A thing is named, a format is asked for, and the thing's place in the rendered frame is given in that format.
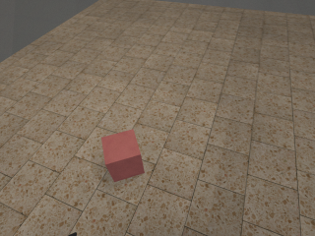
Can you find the carton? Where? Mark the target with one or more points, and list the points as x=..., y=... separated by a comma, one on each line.
x=122, y=156

